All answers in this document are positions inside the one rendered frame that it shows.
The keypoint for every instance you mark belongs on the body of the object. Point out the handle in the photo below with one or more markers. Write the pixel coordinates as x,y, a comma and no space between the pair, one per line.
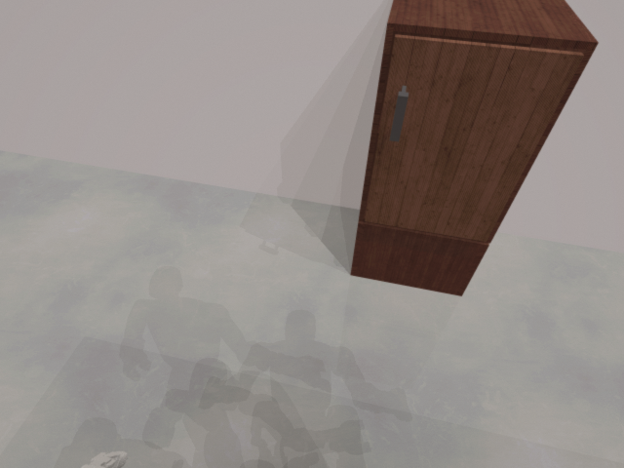
399,114

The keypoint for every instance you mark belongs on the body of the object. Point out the cupboard door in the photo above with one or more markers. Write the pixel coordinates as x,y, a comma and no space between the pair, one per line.
474,116

